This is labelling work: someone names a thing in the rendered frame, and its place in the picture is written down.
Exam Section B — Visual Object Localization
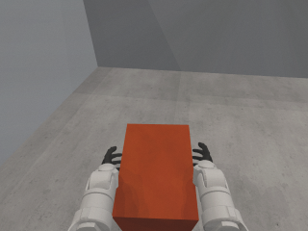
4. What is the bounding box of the right robot hand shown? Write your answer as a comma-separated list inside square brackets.
[192, 142, 213, 166]

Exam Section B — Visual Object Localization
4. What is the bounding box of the left robot forearm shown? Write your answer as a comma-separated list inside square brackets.
[67, 163, 118, 231]

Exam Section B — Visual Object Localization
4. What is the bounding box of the carton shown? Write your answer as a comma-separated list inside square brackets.
[112, 123, 199, 231]

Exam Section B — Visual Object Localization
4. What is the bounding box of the left robot hand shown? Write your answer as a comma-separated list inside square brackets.
[101, 146, 122, 171]

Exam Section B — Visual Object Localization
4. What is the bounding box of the right robot forearm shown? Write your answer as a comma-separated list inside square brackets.
[192, 160, 248, 231]

